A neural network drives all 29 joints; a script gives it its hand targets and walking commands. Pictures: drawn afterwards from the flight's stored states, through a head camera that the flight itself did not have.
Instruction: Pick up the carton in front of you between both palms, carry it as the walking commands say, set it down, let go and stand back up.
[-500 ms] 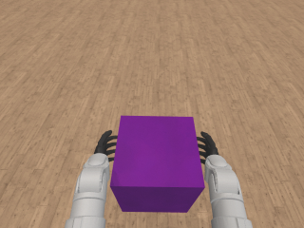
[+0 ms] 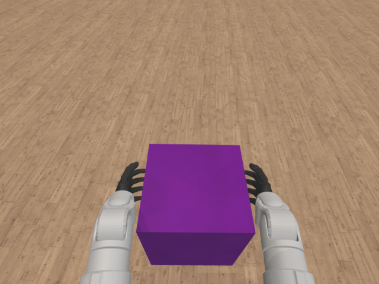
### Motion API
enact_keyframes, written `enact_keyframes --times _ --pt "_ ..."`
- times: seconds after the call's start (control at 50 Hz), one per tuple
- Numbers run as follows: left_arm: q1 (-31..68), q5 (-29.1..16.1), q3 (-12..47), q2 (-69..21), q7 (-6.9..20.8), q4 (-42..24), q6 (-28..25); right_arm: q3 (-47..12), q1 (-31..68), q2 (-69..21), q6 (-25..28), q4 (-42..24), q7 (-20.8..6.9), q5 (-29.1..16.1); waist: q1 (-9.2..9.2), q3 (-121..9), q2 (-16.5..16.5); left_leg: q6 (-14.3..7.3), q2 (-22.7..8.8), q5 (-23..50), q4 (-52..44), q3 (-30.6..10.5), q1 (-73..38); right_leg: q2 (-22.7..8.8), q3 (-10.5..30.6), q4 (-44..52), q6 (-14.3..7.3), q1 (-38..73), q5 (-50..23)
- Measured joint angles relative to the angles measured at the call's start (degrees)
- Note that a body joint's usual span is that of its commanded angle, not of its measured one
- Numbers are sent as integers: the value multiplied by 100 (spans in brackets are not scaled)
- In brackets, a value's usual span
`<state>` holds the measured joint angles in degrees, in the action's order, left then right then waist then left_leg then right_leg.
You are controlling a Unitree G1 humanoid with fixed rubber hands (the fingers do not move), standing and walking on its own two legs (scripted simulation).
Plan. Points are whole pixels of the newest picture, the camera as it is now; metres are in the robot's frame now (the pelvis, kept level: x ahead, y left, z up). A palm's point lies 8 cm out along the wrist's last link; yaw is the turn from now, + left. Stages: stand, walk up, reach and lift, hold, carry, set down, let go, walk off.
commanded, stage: hold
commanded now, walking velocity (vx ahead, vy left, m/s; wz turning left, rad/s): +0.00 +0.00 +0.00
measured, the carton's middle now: (193, 208) +0.29 +0.00 -0.04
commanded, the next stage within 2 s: set down in 0.44 s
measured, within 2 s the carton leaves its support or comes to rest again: neither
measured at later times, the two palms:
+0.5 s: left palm (129, 197) +0.26 +0.14 +0.05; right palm (274, 207) +0.25 -0.16 +0.05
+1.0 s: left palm (136, 204) +0.32 +0.15 -0.10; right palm (246, 205) +0.33 -0.15 -0.09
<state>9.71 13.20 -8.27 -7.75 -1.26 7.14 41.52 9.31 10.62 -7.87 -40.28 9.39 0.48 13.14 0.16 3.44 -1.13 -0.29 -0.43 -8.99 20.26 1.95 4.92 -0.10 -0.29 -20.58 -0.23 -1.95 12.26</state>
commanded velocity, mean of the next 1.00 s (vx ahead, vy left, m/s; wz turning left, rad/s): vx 0.00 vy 0.00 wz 0.00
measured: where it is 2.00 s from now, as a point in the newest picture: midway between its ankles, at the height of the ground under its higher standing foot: outside the picture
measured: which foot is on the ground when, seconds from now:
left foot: down 0.00-1.00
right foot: down 0.00-1.00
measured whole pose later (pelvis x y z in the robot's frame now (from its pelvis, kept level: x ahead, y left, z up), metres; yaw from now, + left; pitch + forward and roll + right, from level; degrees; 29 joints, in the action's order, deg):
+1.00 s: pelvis -0.03 +0.00 -0.04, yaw -3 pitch +14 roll +0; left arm 29.8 20.2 -25.9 -9.7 1.8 28.7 14.5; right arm 25.2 31.5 -9.6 -13.1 32.4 -0.8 20.0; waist 2.4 6.6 -1.5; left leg -0.4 1.0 -14.5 42.2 -0.8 41.2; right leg 2.0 2.4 -43.3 -0.2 -39.6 17.2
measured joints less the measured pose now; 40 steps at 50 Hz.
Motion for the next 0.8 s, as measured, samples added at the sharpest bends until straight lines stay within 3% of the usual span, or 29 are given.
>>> enact_keyframes --times 0.24,0.42,0.58,0.8 --pt "485 293 -364 -87 157 609 76 377 442 -85 -51 593 -110 268 -6 -31 31 34 -14 90 255 -100 68 49 -29 -343 -64 -103 -26" --pt "746 472 -651 -152 235 959 34 631 698 -150 31 987 -158 427 11 -151 17 -11 128 -48 515 -348 113 144 174 -525 -83 -192 -9" --pt "1060 619 -923 -247 269 1290 -31 946 882 -201 116 1210 -219 550 35 -223 -22 -57 167 -163 568 -246 69 128 324 -632 -39 -215 86" --pt "1876 1089 -1967 -425 392 2139 -934 1912 1851 -309 994 2210 -391 1151 187 51 -19 -90 204 -429 1144 -174 965 114 392 -1276 8 -1153 371"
